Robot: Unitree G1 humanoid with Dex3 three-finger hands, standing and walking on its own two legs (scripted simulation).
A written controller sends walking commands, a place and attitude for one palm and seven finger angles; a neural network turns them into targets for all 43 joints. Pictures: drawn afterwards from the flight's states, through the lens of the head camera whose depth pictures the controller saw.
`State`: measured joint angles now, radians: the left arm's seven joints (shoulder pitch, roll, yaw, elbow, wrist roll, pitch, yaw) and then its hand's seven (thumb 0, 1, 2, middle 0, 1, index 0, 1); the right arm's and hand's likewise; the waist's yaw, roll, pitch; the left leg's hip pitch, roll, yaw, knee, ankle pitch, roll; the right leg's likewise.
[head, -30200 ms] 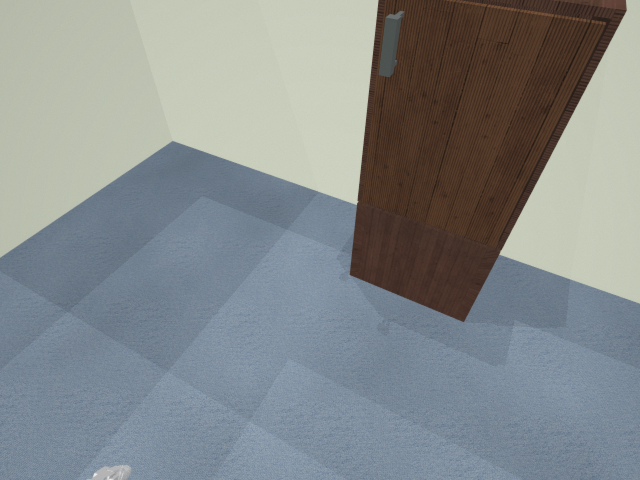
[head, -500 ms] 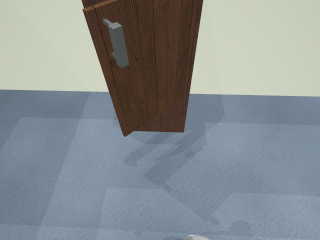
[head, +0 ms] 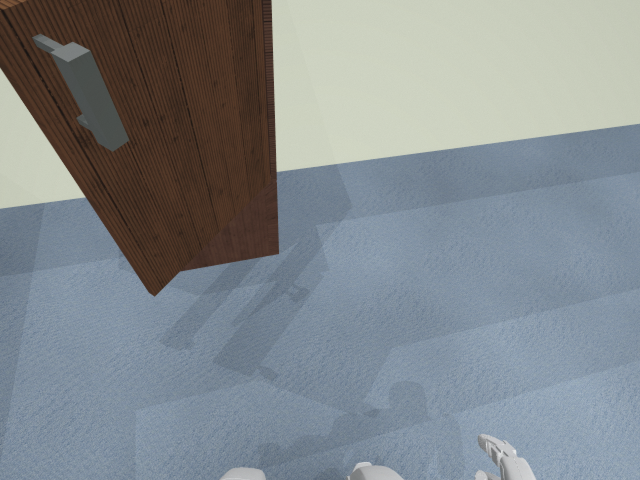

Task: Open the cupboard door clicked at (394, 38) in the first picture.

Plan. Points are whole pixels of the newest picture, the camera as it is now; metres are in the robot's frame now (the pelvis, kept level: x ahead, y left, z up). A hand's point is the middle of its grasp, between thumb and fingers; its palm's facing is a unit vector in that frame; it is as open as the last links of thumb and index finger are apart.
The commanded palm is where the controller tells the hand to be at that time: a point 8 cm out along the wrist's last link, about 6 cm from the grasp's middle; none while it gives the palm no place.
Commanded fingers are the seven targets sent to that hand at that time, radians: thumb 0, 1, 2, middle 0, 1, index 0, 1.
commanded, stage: walk to a spot facing it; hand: left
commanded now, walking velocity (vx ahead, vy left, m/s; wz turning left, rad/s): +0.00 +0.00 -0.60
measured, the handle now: (80, 93) +0.48 +0.34 +0.17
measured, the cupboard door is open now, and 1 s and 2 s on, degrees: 43 43 43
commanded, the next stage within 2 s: none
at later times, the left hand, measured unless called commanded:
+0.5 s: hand (218, 438) +0.18 +0.16 -0.17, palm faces -0.32 -0.92 -0.22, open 7.4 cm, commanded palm none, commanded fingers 0.00 0.90 0.90 -0.20 -0.30 -0.20 -0.30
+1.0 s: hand (289, 374) +0.27 +0.07 -0.15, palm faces -0.56 -0.79 -0.25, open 7.4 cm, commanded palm none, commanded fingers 0.00 0.90 0.90 -0.20 -0.30 -0.20 -0.30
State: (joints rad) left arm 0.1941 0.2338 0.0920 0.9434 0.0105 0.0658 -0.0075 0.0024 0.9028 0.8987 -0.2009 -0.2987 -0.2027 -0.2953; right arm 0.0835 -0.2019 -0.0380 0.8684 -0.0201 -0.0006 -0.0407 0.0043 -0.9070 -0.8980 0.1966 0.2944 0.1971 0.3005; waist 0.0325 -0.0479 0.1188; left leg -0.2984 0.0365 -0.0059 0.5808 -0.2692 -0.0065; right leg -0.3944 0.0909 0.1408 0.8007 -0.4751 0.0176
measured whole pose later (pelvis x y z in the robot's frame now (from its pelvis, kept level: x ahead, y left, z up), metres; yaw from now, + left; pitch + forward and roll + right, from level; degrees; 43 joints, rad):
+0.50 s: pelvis +0.03 -0.01 +0.00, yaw -20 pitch +1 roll +0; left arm 0.17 0.25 0.07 0.92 0.02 0.05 0.00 0.00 0.90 0.90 -0.20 -0.30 -0.20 -0.30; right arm 0.16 -0.24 -0.05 0.88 -0.01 0.04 -0.02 0.01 -0.91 -0.90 0.20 0.29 0.20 0.30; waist -0.01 -0.05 0.12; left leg -0.40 0.05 0.05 0.81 -0.42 -0.07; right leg -0.29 0.02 0.12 0.55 -0.28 0.02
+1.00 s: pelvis +0.07 -0.04 +0.00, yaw -37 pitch +1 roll +0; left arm 0.14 0.23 0.07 0.91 0.02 0.03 0.00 0.00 0.91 0.90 -0.20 -0.30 -0.20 -0.29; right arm 0.22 -0.25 -0.06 0.93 -0.01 0.06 -0.02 0.01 -0.91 -0.90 0.20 0.29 0.20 0.30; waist -0.01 0.02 0.10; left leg -0.43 0.10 0.06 1.05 -0.50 -0.07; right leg -0.26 0.01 0.00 0.56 -0.31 -0.02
